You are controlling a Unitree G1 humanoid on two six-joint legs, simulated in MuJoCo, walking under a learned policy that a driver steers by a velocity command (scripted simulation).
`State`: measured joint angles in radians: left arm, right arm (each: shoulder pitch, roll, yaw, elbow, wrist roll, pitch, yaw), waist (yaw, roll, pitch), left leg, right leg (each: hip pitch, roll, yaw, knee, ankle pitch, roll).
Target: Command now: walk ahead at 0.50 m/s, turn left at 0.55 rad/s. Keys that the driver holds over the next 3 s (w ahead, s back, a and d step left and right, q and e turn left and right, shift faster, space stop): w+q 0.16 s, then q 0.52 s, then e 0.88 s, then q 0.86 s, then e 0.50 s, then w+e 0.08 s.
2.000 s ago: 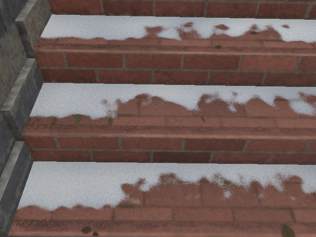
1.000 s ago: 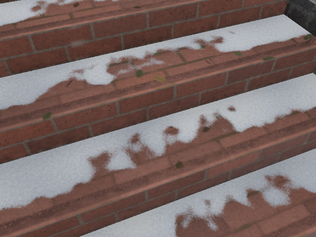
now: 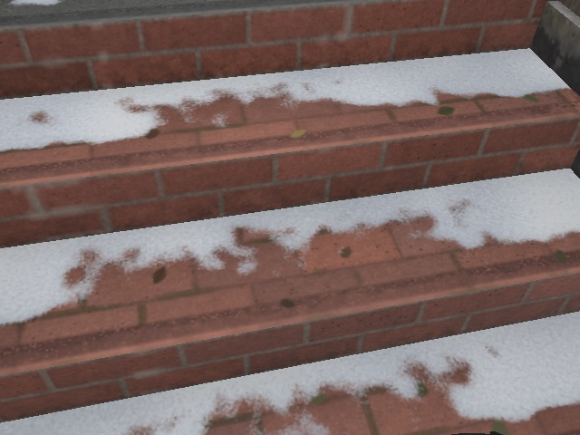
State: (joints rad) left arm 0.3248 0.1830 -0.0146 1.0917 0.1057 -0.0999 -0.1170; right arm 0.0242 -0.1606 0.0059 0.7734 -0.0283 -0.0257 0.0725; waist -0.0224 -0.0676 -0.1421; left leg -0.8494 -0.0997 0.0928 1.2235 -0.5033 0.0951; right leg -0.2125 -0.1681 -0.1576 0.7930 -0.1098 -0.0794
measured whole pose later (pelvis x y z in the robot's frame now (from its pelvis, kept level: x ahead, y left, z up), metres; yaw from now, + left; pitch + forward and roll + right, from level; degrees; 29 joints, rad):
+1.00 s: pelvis +0.32 -0.01 +0.24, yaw +24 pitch +3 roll +0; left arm 0.13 0.18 0.01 0.85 0.01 -0.11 -0.03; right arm 0.07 -0.20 -0.07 0.84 -0.01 -0.09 0.00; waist 0.00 -0.01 -0.03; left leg -0.46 0.05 0.08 0.69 -0.28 0.03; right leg -0.51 -0.03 -0.10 0.90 -0.38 -0.02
